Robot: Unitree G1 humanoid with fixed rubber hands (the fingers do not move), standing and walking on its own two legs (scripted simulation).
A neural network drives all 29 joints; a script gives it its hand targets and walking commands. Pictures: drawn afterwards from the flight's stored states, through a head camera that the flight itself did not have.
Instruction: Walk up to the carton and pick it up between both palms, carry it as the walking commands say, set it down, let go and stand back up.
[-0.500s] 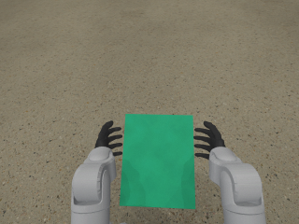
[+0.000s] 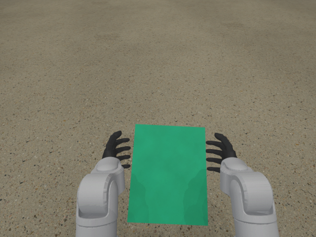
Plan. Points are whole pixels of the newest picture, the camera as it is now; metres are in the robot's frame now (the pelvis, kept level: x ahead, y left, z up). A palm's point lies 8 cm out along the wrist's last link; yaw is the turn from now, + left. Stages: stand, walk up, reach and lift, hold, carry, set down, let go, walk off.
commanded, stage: carry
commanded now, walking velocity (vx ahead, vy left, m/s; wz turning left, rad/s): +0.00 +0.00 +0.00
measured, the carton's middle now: (166, 172) +0.31 +0.01 +0.01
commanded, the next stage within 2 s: hold in 2.00 s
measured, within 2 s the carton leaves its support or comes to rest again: neither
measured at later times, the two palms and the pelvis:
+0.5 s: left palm (110, 211) +0.16 +0.12 +0.12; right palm (252, 206) +0.17 -0.14 +0.12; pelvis -0.09 -0.01 +0.01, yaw +0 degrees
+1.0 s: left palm (119, 204) +0.19 +0.11 +0.08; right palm (248, 204) +0.19 -0.15 +0.08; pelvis -0.09 -0.02 +0.01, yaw +1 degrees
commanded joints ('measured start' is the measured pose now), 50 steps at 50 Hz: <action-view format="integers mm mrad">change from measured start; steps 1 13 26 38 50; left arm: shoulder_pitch -257 -234 -325 -323 -289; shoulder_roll -946 -992 -974 -938 -884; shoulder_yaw -469 -450 -473 -370 -385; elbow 22 -18 2 157 198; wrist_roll -315 -298 -336 -253 -232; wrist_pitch -16 -68 -48 -175 -315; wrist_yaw -230 -229 -236 -247 -267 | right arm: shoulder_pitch -285 -345 -343 -390 -337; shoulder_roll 938 1008 968 939 880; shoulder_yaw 445 521 418 377 363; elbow -48 -105 -34 81 156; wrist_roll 296 356 278 241 196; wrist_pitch -31 -40 -40 -156 -297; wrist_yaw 209 219 212 237 251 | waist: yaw -20 -17 -18 -22 -22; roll -97 -155 2 -19 -4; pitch -174 -247 -140 -200 -246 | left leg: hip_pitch -81 178 48 51 111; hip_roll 29 -124 -30 -50 -40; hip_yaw -83 -16 -154 -156 -149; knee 11 -230 -304 -264 -216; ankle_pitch -12 -15 -188 -134 20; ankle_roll -45 -18 25 38 50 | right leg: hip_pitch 171 76 -51 -51 -12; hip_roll -265 -213 -113 -124 -115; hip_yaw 310 201 123 114 89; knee -252 -202 -210 -205 -169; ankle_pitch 263 238 -20 -22 169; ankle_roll -34 -100 -37 -47 -61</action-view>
